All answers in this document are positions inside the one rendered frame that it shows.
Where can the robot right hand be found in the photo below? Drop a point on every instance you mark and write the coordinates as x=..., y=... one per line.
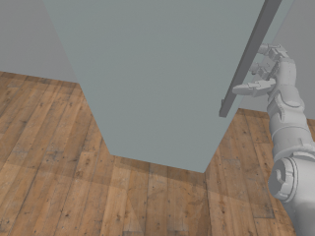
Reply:
x=282, y=74

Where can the robot right forearm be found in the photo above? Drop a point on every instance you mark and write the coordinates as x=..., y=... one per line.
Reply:
x=290, y=133

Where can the fridge door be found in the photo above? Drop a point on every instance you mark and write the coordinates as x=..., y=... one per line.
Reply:
x=154, y=72

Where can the right robot upper arm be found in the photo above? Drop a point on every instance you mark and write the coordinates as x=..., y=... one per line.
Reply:
x=292, y=181

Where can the handle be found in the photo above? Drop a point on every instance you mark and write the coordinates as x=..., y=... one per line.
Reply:
x=255, y=40

